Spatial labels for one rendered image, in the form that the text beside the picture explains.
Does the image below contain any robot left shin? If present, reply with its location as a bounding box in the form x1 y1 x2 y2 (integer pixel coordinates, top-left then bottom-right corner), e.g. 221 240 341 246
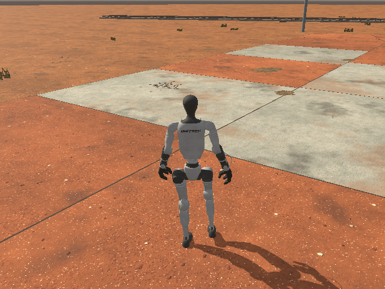
179 200 189 240

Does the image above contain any left robot upper arm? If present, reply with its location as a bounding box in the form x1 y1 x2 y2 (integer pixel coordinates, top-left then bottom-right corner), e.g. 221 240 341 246
163 122 179 155

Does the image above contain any left robot forearm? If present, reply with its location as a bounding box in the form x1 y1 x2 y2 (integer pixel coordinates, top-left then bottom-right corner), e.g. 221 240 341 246
159 145 170 169

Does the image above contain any right robot forearm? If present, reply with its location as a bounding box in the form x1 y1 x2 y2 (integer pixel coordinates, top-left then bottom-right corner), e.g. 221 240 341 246
216 145 230 171

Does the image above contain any left robot hand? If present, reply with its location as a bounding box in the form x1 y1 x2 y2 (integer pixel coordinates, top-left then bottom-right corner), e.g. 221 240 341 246
158 167 172 180

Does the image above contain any right robot hand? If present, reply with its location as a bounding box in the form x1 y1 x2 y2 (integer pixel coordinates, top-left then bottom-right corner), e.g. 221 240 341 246
218 169 232 185

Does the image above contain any right robot upper arm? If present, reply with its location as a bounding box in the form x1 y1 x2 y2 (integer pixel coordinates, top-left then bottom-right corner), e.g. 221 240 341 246
203 120 221 154

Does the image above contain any robot torso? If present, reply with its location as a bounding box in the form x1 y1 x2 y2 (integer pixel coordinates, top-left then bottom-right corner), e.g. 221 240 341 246
177 118 205 181

